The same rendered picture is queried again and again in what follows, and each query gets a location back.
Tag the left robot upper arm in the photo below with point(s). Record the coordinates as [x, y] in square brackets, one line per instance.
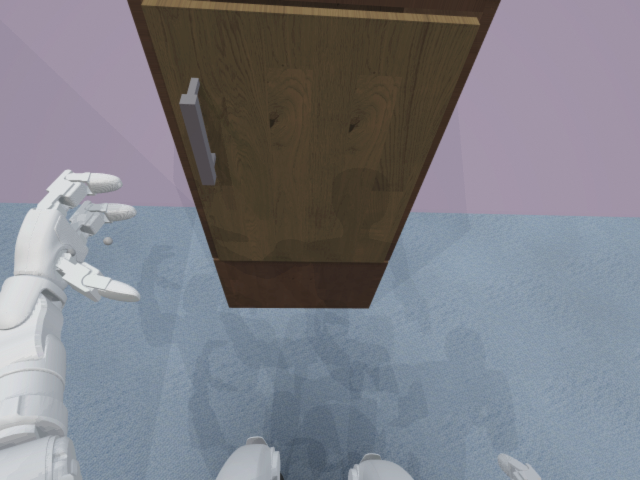
[47, 458]

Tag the robot right thigh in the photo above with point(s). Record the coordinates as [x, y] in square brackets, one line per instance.
[378, 470]

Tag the robot right hand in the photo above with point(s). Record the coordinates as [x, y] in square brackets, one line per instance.
[515, 469]

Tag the right robot shin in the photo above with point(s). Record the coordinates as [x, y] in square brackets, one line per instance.
[371, 456]

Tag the robot left hand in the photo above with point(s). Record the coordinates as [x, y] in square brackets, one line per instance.
[46, 235]

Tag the handle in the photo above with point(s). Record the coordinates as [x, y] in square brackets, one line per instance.
[193, 119]

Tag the cupboard door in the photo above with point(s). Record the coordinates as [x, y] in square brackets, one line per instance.
[321, 119]

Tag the left robot forearm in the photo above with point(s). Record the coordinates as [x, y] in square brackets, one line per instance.
[32, 360]

